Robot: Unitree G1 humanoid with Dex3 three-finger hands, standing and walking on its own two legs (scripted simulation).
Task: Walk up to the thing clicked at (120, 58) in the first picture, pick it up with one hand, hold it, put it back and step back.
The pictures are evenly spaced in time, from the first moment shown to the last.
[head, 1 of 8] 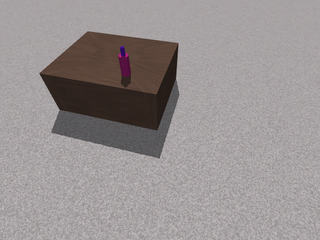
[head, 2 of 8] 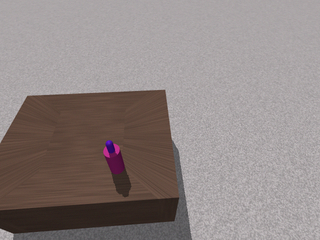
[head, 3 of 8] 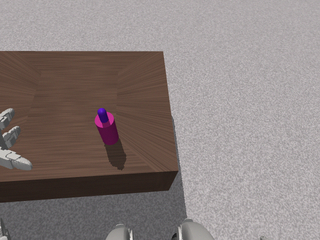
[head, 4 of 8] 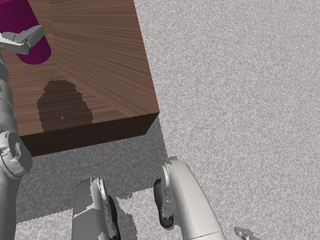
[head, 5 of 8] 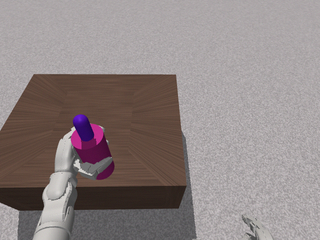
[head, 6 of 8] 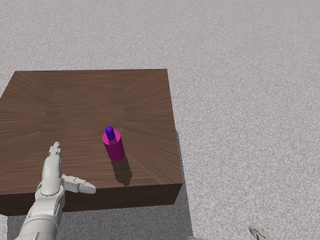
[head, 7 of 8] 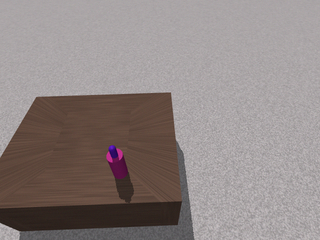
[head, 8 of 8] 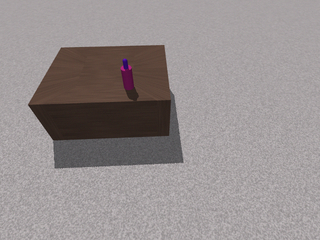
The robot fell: no
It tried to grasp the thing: yes
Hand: left
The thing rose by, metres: 0.31
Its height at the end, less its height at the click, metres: +0.00
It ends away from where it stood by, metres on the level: 0.02
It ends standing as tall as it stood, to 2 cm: yes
